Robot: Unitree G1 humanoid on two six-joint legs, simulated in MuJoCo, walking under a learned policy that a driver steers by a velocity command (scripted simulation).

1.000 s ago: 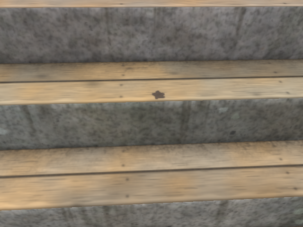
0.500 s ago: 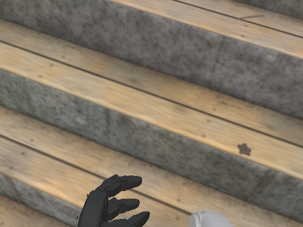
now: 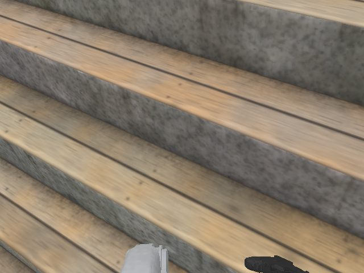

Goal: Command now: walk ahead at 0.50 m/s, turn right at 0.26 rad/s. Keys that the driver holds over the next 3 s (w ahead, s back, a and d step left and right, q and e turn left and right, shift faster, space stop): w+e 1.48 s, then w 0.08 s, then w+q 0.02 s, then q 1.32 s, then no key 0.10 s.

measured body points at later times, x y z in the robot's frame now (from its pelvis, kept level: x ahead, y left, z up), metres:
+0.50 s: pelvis +0.29 +0.08 +0.21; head +0.25 +0.11 +0.66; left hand +0.59 +0.17 +0.19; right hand +0.20 -0.12 +0.06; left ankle +0.28 +0.20 -0.53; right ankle +0.34 -0.06 -0.15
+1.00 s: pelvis +0.49 -0.01 +0.40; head +0.46 -0.04 +0.85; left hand +0.51 +0.19 +0.26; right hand +0.69 -0.24 +0.39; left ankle +0.63 +0.07 +0.04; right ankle +0.42 -0.02 -0.33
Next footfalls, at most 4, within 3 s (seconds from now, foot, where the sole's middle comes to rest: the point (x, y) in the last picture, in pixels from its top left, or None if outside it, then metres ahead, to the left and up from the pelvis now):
0.12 left None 0.32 0.21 -0.57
0.64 right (243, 242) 0.45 -0.03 -0.36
1.14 left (254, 100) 0.76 -0.05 -0.16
1.68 right None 0.71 -0.59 0.05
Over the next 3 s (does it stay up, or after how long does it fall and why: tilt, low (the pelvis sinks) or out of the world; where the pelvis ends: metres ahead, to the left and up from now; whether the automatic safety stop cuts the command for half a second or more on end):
stays up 0.90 -0.40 0.89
